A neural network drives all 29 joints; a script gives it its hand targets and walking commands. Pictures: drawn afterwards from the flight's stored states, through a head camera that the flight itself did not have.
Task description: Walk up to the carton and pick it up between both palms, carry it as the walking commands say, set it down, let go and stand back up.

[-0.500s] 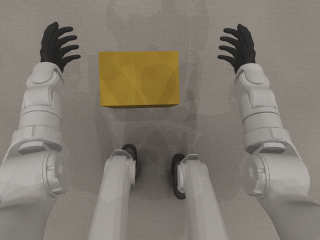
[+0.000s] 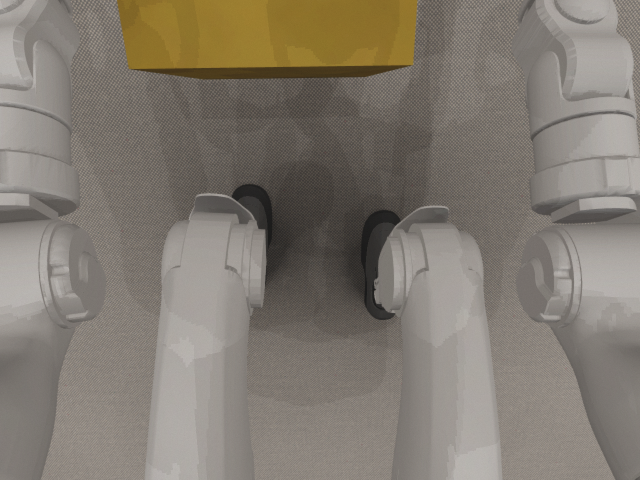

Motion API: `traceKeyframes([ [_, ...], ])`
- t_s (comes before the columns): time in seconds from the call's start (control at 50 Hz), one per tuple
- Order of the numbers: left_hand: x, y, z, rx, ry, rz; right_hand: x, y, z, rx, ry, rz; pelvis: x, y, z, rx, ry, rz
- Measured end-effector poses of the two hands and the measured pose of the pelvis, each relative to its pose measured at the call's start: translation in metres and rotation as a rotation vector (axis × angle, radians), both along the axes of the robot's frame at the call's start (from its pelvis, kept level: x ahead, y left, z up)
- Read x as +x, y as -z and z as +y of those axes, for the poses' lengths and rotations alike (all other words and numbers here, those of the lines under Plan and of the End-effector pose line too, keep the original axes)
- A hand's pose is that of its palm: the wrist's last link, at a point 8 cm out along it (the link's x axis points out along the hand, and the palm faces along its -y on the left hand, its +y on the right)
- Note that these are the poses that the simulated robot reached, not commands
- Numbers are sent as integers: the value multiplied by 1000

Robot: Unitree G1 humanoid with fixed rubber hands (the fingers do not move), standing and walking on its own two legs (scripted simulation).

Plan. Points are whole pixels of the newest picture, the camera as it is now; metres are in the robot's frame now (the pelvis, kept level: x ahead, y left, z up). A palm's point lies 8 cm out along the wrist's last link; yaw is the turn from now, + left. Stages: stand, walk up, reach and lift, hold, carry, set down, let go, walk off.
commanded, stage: reach and lift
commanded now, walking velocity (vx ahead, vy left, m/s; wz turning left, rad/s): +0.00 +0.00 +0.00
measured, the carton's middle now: out of the picture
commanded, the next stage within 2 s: none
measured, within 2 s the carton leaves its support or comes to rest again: leaves its support in 1.94 s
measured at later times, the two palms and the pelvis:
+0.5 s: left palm out of the picture +0.52 +0.26 -0.27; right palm out of the picture +0.54 -0.14 -0.28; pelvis -0.01 +0.00 -0.09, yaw +0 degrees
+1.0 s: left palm out of the picture +0.51 +0.25 -0.27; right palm out of the picture +0.54 -0.12 -0.27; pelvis +0.00 +0.00 -0.08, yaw +0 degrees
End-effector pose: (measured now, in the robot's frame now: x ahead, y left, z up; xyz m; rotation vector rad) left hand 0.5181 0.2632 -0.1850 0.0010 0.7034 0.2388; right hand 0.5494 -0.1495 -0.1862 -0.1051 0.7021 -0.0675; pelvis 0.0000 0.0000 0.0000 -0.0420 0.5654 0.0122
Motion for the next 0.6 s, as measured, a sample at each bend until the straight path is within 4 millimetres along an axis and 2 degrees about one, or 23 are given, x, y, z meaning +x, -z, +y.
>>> traceKeyframes([
  [0.06,-4,24,-5,-24,-15,15,-5,21,6,-10,-14,33,-1,17,1,-5,3,8],
  [0.1,-6,34,-8,-34,-23,24,-5,27,11,-10,-13,42,-2,26,1,-7,6,0],
  [0.26,-4,58,-10,-7,-6,38,3,51,16,21,14,35,-6,61,2,-7,-1,-29],
  [0.34,0,69,-6,5,-23,41,-1,68,14,19,4,57,-8,75,1,1,1,-30],
  [0.46,0,82,-6,4,-27,47,-9,88,7,25,17,64,-6,86,0,8,4,-27],
  [0.6,0,83,-6,14,-24,41,-7,85,2,9,7,44,-2,88,0,16,11,-31],
])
